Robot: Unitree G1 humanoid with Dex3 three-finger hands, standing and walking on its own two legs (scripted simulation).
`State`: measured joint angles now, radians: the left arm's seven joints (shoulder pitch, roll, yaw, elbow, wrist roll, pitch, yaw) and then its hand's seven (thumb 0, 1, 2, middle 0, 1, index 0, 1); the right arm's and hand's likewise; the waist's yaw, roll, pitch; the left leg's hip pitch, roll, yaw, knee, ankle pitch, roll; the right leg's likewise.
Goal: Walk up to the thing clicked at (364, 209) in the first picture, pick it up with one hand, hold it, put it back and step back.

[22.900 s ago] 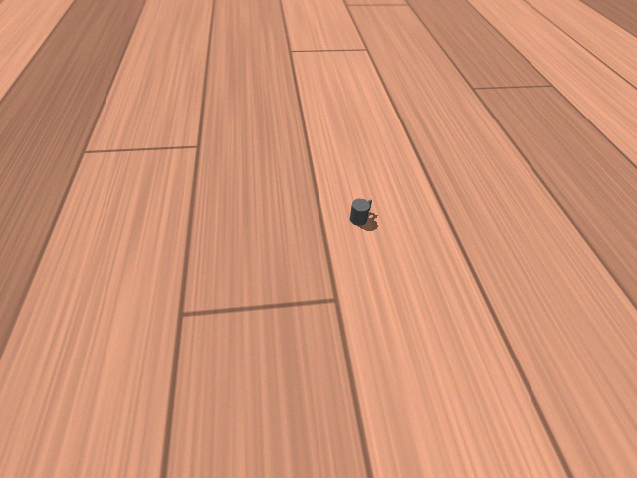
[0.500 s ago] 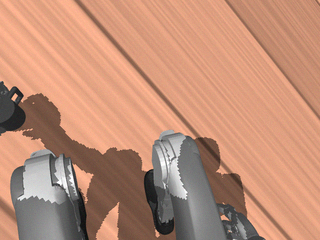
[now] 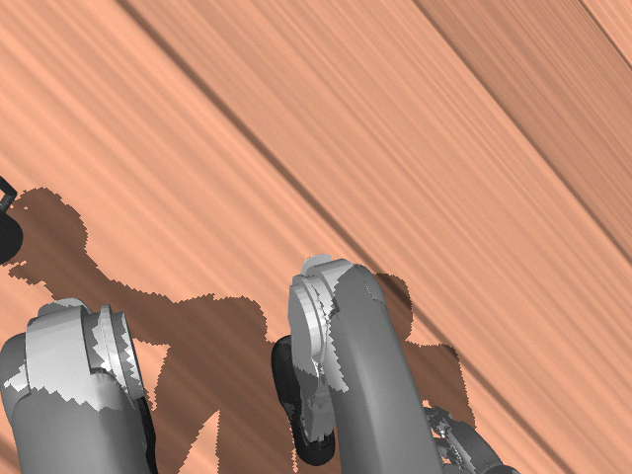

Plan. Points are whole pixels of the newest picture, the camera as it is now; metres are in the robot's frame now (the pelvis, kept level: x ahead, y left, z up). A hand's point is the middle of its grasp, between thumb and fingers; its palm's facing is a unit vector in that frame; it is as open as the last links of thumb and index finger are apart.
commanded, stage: open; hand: left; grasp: from above
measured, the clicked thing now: out of the picture +0.44 +0.31 -0.25
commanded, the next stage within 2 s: withdraw in 0.96 s
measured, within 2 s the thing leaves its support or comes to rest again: neither
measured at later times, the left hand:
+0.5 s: hand out of the picture +0.42 +0.33 -0.22, palm faces -0.42 -0.13 -0.90, open 13.2 cm
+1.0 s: hand out of the picture +0.41 +0.33 -0.21, palm faces -0.43 -0.14 -0.89, open 13.8 cm
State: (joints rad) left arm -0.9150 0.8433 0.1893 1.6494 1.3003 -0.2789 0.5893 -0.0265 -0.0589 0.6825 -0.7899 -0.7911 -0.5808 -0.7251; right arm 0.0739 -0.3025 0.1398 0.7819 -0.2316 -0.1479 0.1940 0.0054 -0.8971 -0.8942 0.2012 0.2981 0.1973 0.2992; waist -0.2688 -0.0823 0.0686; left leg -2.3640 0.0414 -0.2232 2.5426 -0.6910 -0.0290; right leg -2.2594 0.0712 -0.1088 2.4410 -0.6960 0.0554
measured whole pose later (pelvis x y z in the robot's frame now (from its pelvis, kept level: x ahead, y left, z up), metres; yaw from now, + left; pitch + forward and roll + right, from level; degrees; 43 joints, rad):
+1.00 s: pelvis +0.00 +0.00 +0.01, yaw -1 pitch +28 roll -11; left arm -0.92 0.88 0.16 1.64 1.28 -0.26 0.59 -0.01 -0.49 1.02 -0.09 -1.04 -0.09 -1.03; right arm 0.08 -0.32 0.18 0.76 -0.24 -0.21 0.25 0.01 -0.89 -0.90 0.20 0.30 0.20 0.30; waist -0.29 -0.09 0.08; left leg -2.35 0.04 -0.24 2.53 -0.68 -0.02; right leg -2.24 0.08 -0.13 2.41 -0.68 0.06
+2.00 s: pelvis -0.02 +0.00 +0.04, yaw +4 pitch +30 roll -8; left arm -0.91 0.75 0.06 1.41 1.33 -0.32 0.44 -0.01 -0.51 1.00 -0.09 -1.01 -0.09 -1.00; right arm 0.09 -0.30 0.06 0.74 -0.15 -0.02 0.11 0.01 -0.90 -0.90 0.20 0.30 0.20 0.30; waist -0.21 -0.05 -0.04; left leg -2.29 0.01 -0.15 2.36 -0.59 -0.01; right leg -2.18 0.02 -0.07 2.30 -0.64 0.03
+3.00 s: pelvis +0.02 +0.01 +0.30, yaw +10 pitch +24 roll -5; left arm 0.10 0.34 0.03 0.18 0.17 0.27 0.05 0.00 0.89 0.90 -0.21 -0.30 -0.21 -0.30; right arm 0.09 -0.21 0.03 0.53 0.03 -0.09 -0.05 0.01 -0.91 -0.90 0.20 0.30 0.20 0.30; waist -0.05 0.03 -0.19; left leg -1.40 0.04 -0.08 1.56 -0.58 -0.01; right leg -1.31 0.00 -0.05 1.51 -0.60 0.03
